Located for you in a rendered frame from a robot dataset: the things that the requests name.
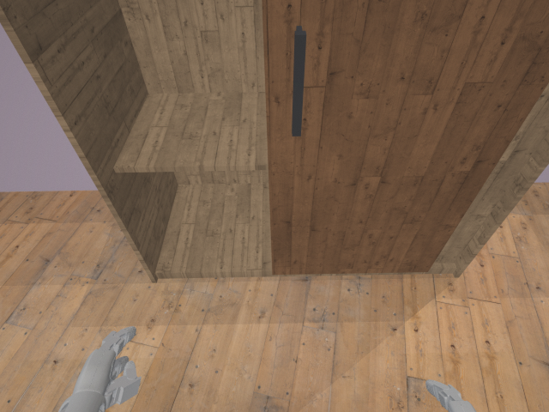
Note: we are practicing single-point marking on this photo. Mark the left robot forearm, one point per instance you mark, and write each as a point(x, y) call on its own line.
point(84, 401)

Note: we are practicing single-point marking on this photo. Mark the handle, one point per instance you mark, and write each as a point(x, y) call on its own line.
point(298, 79)

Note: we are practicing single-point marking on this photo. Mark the left robot hand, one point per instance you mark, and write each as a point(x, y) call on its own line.
point(101, 369)

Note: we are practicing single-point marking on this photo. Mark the wardrobe door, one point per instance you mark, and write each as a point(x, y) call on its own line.
point(408, 106)
point(529, 137)

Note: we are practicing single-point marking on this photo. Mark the right robot hand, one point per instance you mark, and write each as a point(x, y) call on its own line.
point(449, 397)

